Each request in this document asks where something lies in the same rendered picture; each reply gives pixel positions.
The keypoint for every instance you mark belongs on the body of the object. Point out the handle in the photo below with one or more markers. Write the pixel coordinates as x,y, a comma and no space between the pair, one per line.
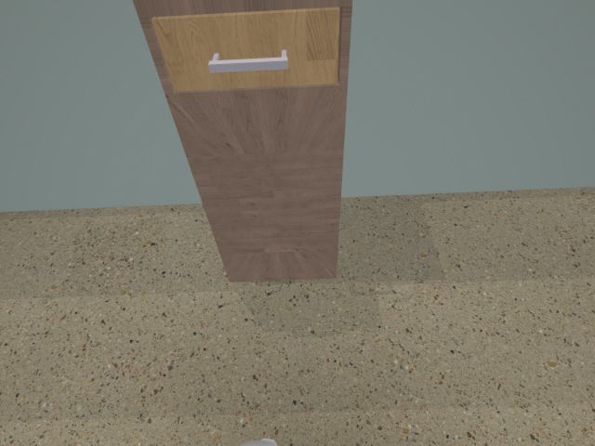
244,65

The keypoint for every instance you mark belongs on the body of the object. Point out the cabinet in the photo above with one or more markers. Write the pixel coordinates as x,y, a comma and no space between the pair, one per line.
267,161

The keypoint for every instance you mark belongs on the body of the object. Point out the drawer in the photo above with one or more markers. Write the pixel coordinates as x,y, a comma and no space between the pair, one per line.
310,37

